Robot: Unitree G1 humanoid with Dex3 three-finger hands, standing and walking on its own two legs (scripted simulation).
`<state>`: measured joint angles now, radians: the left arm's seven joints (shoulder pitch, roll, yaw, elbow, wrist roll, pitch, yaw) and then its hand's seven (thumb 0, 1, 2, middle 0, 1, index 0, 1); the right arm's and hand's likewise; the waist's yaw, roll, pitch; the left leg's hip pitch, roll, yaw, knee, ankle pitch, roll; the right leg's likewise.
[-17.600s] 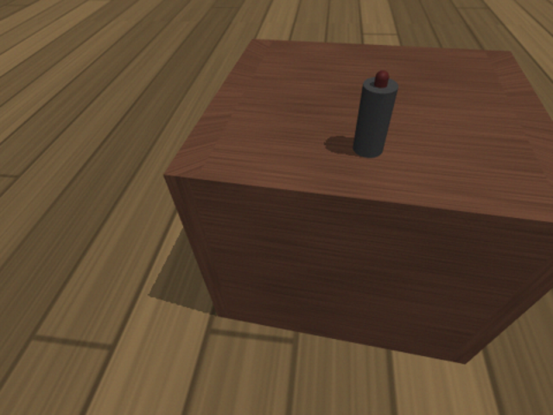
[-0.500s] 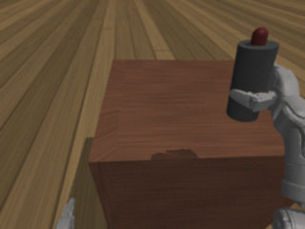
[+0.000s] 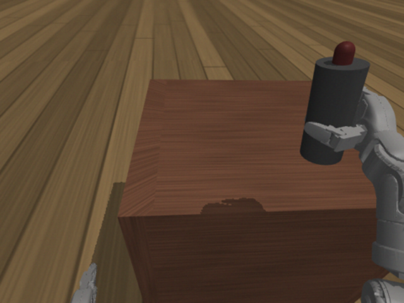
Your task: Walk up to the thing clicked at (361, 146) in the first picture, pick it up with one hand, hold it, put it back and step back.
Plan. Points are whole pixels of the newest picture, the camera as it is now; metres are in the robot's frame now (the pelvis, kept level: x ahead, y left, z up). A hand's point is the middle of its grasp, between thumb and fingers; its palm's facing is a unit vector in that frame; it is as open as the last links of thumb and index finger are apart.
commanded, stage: hold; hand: right
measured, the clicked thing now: (331, 105) +0.35 -0.17 +0.29
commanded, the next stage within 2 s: crouch in 0.70 s
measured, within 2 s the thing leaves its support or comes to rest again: neither
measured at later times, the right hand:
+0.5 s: hand (329, 116) +0.35 -0.17 +0.27, palm faces +0.12 +0.99 +0.00, open 10.5 cm
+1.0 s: hand (322, 121) +0.36 -0.17 +0.25, palm faces +0.13 +0.99 +0.01, open 10.5 cm
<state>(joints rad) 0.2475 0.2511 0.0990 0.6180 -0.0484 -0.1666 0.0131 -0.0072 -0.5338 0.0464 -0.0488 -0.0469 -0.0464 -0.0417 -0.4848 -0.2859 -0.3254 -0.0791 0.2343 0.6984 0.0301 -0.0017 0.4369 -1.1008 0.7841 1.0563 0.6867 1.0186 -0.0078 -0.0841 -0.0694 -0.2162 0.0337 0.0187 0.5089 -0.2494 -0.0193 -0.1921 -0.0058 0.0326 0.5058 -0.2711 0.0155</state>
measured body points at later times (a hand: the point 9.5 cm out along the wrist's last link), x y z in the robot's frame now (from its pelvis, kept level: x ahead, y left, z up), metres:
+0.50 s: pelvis -0.01 +0.00 +0.00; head -0.05 +0.03 +0.45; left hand +0.16 +0.26 -0.08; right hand +0.33 -0.22 +0.27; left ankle +0.02 +0.13 -0.74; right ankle +0.00 -0.13 -0.74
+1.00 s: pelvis -0.01 +0.00 +0.00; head -0.06 +0.03 +0.45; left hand +0.16 +0.26 -0.07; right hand +0.34 -0.22 +0.25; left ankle +0.02 +0.13 -0.74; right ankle +0.00 -0.13 -0.74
